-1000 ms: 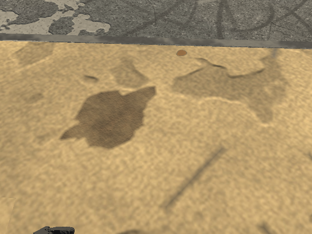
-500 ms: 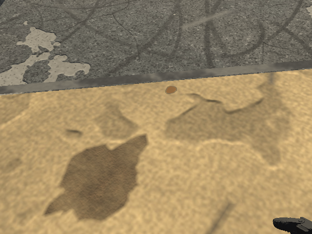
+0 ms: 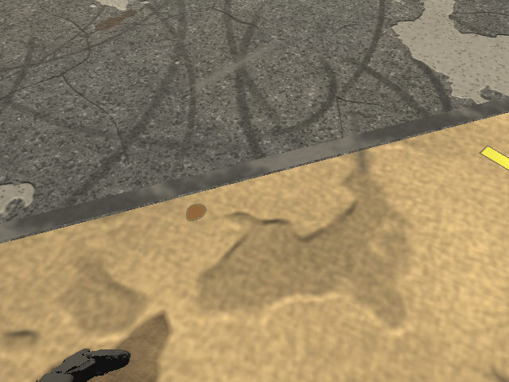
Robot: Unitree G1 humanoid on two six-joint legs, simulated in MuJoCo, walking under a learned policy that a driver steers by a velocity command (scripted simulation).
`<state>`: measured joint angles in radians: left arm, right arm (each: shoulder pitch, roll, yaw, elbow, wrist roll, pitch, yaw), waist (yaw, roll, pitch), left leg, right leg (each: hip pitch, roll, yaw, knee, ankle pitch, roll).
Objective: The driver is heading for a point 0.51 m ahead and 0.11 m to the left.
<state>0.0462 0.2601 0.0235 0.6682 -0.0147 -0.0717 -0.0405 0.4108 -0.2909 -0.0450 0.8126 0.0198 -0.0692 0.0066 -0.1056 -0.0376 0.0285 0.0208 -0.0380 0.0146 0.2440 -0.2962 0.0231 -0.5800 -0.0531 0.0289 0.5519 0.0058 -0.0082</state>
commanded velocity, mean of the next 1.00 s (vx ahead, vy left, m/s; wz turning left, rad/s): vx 0.38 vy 0.00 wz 0.28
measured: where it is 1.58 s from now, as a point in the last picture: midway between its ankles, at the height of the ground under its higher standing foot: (227, 366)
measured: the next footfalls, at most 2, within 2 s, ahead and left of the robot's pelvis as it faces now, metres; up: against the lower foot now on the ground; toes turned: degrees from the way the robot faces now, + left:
right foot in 0.08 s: +0.21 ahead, -0.13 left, +0.00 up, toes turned +0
left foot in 0.62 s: +0.48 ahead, +0.15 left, +0.00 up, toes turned +19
